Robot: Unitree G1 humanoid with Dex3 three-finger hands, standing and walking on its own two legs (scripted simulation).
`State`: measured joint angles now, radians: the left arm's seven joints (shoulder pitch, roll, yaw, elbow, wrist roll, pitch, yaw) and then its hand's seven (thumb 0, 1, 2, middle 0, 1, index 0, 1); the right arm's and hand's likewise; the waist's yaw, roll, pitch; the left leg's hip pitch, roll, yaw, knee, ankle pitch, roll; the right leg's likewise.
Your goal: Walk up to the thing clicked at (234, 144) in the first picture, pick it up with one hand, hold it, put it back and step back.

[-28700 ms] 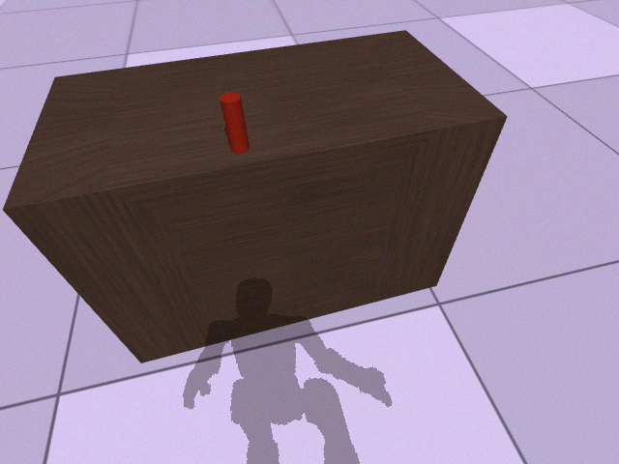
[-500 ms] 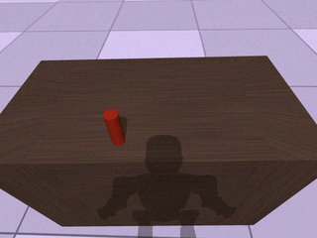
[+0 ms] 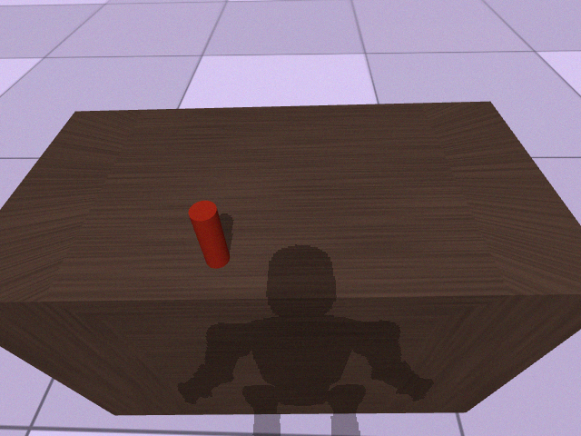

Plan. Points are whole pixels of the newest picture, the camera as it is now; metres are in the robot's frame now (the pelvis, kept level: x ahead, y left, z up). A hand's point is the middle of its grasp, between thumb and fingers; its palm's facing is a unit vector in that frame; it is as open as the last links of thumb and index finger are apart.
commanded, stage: stand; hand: left
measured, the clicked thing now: (210, 236) +0.41 +0.16 +0.03
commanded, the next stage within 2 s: step back in 0.82 s
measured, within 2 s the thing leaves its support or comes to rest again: neither
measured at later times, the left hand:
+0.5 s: hand out of the picture +0.07 +0.25 -0.16, palm faces -0.03 -0.94 -0.34, open 7.4 cm
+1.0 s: hand out of the picture +0.07 +0.27 -0.16, palm faces -0.02 -0.92 -0.39, open 7.3 cm
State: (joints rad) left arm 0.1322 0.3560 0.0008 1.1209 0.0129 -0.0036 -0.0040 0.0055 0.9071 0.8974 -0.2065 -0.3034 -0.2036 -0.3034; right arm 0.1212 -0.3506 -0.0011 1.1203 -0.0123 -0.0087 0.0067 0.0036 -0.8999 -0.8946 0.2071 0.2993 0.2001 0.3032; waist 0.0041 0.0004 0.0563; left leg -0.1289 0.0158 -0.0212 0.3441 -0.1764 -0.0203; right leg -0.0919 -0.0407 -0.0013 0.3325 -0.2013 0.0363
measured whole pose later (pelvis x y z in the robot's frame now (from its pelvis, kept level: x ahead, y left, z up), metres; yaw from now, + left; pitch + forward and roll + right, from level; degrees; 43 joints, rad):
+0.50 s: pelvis +0.00 +0.00 +0.00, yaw +0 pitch -2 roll +0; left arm 0.13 0.35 0.00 1.11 0.01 0.00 0.00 0.01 0.91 0.90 -0.21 -0.30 -0.20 -0.30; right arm 0.12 -0.35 0.00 1.12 -0.01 -0.01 0.01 0.00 -0.90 -0.89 0.21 0.30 0.20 0.30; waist 0.00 0.00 0.06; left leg -0.13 0.02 -0.02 0.34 -0.18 -0.02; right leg -0.09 -0.04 0.00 0.33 -0.20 0.03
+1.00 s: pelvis -0.03 -0.01 -0.01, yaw +0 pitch -2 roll +0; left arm 0.08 0.40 0.04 1.02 0.00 0.02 0.01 0.00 0.91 0.90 -0.21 -0.30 -0.20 -0.30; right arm 0.06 -0.37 -0.04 1.05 0.00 0.03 0.02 0.00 -0.90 -0.89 0.21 0.30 0.20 0.30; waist 0.01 -0.01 0.15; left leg -0.25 0.02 -0.02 0.49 -0.21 -0.02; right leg -0.23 -0.03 0.01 0.51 -0.25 0.02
